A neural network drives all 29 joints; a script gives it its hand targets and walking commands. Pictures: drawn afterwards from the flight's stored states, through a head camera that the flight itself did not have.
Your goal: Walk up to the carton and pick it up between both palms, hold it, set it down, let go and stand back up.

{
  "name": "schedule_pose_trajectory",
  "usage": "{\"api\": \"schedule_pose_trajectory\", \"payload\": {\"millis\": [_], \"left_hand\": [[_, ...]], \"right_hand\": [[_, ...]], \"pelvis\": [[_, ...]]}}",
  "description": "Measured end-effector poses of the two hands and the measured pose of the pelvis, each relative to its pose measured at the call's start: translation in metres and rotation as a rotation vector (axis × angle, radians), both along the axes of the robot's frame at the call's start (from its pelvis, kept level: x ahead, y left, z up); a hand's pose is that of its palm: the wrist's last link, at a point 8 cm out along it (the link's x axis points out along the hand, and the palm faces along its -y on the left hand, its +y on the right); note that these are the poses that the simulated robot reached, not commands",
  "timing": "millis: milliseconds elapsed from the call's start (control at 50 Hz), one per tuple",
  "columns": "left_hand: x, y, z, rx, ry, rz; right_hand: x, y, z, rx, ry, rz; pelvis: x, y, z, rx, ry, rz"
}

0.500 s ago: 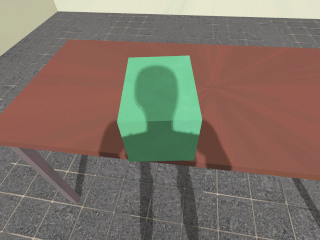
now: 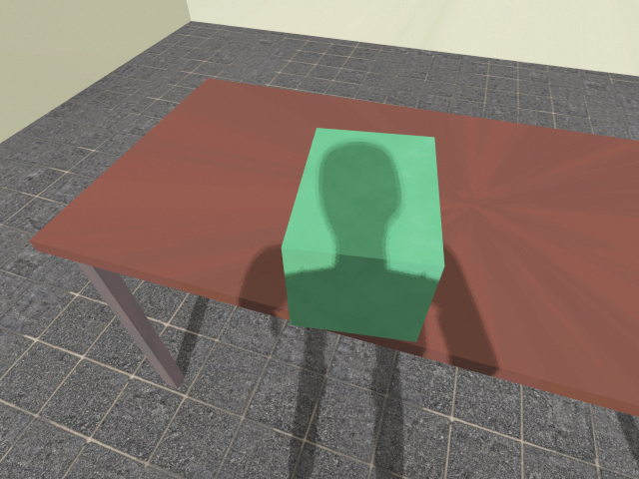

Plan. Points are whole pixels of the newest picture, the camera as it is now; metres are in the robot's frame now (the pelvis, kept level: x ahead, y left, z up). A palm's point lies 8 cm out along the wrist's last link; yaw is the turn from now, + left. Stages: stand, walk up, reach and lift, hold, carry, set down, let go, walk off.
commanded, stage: walk up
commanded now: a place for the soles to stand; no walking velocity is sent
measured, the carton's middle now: (363, 229) +0.48 -0.03 +0.04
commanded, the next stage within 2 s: none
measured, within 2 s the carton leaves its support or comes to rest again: neither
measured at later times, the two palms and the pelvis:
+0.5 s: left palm out of the picture +0.04 +0.27 -0.15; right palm out of the picture +0.06 -0.22 -0.13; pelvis +0.03 +0.02 -0.01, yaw +6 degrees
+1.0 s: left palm out of the picture +0.08 +0.27 -0.13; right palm out of the picture +0.16 -0.20 -0.12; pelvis +0.06 +0.03 +0.01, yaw -1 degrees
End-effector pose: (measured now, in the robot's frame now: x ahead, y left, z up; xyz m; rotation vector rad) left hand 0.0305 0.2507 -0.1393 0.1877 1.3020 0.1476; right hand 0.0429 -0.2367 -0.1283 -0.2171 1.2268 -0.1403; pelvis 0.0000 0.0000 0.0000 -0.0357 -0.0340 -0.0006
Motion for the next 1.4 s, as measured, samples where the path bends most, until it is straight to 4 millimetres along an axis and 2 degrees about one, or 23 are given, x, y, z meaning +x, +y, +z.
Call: {"api": "schedule_pose_trajectory", "payload": {"millis": [140,300,420,540,600,660,800,920,1040,1220,1400], "left_hand": [[0.003,0.000,-0.001,0.000,-0.015,0.020],[0.004,0.003,-0.008,0.007,-0.038,0.046],[-0.002,0.015,-0.020,-0.026,0.020,0.051],[0.013,0.016,-0.009,-0.016,0.010,0.061],[0.023,0.012,-0.003,-0.008,-0.025,0.058],[0.028,0.008,0.003,-0.015,-0.026,0.045],[0.041,0.009,0.011,-0.014,-0.020,0.022],[0.050,0.015,0.012,0.000,-0.032,0.004],[0.053,0.020,0.010,0.010,-0.024,-0.024],[0.058,0.022,0.009,0.034,0.003,-0.090],[0.083,0.019,0.009,0.061,-0.044,-0.172]], "right_hand": [[-0.004,-0.011,0.000,-0.032,0.042,0.010],[0.011,-0.017,0.000,-0.065,0.035,0.046],[0.020,0.003,0.002,-0.059,0.026,0.038],[0.017,0.023,-0.001,-0.024,0.098,0.035],[0.031,0.031,-0.009,0.015,0.104,0.053],[0.054,0.039,-0.012,0.039,0.074,0.066],[0.106,0.049,-0.003,0.061,-0.055,0.087],[0.124,0.042,0.003,0.036,-0.099,0.082],[0.113,0.030,0.003,0.007,-0.079,0.051],[0.066,0.013,-0.006,-0.011,0.011,-0.032],[0.024,0.006,-0.019,0.001,0.063,-0.105]], "pelvis": [[0.002,-0.002,-0.001,-0.008,0.012,0.022],[0.008,0.003,-0.007,-0.029,0.009,0.062],[0.022,0.019,-0.010,0.005,-0.013,0.091],[0.035,0.022,-0.003,0.039,0.000,0.112],[0.042,0.023,-0.003,0.042,0.004,0.098],[0.048,0.026,0.001,0.032,0.001,0.086],[0.056,0.030,0.007,0.040,0.003,0.047],[0.056,0.032,0.007,0.045,0.000,0.014],[0.056,0.034,0.005,0.052,-0.003,-0.023],[0.052,0.033,0.002,0.063,-0.004,-0.084],[0.045,0.031,-0.006,0.068,-0.002,-0.140]]}}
